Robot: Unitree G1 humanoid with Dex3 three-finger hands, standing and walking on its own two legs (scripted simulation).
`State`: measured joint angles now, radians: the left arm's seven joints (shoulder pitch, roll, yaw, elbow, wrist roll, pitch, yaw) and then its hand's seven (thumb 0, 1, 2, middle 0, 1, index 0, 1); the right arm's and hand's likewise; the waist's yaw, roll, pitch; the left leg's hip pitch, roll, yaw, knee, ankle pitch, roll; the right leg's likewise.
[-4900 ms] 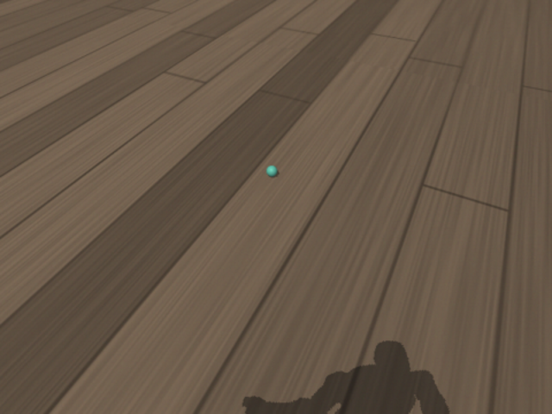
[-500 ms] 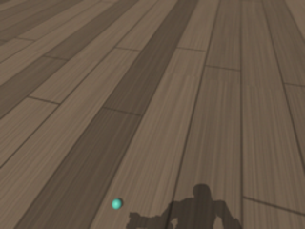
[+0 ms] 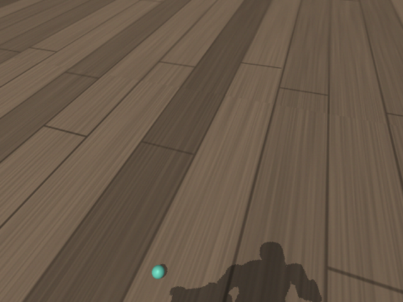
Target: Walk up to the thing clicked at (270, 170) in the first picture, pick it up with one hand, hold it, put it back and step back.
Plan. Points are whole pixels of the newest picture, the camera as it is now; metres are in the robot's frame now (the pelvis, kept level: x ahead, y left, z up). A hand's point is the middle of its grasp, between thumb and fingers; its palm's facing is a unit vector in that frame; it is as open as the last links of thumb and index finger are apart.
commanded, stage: walk up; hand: left
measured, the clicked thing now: (158, 271) +0.43 +0.25 -0.75
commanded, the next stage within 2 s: stand in 0.72 s
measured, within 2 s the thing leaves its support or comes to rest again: neither
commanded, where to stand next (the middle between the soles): +0.04 +0.00 m, yaw +1 degrees
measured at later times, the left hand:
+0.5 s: hand out of the picture +0.09 +0.24 -0.16, palm faces +0.01 -0.95 -0.32, open 7.4 cm
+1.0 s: hand out of the picture +0.09 +0.24 -0.15, palm faces +0.00 -0.94 -0.34, open 7.4 cm
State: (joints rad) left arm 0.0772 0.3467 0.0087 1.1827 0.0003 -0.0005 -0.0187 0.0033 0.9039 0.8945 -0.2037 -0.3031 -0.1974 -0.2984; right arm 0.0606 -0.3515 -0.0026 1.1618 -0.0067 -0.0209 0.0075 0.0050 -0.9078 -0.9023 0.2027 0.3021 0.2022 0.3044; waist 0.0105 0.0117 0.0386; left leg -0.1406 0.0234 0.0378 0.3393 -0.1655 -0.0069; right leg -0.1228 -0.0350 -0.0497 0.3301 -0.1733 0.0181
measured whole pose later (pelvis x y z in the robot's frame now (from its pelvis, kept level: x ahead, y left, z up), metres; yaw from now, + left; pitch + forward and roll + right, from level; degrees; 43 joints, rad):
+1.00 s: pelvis +0.01 -0.01 +0.00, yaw +0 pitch -2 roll +0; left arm 0.09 0.34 0.01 1.14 0.01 -0.01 -0.01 0.00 0.90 0.89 -0.20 -0.30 -0.20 -0.30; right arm 0.09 -0.34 0.00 1.15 -0.01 -0.01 0.01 0.01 -0.91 -0.90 0.20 0.30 0.20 0.30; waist 0.00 0.01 0.04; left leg -0.11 0.03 0.03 0.30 -0.15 -0.02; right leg -0.09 -0.03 -0.06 0.31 -0.17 0.01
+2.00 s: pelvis +0.01 -0.02 +0.00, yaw +0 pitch -2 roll +0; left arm 0.11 0.35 0.00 1.13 0.01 -0.01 -0.01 0.00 0.90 0.89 -0.20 -0.30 -0.20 -0.30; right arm 0.11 -0.35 0.00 1.14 -0.01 0.00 0.01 0.01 -0.91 -0.90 0.20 0.30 0.20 0.30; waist 0.00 0.01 0.04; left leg -0.10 0.04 0.03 0.30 -0.16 -0.03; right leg -0.09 -0.01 -0.06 0.31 -0.19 0.00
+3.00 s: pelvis +0.02 -0.02 +0.00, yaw +0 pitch -2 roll +0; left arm 0.12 0.35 0.00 1.13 0.01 -0.01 -0.01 0.00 0.90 0.89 -0.20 -0.30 -0.20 -0.30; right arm 0.11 -0.35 0.00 1.14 -0.01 0.00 0.00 0.00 -0.91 -0.90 0.20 0.30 0.20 0.30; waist 0.00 0.01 0.04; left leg -0.09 0.04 0.04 0.29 -0.17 -0.03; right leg -0.09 -0.01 -0.05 0.31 -0.19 0.00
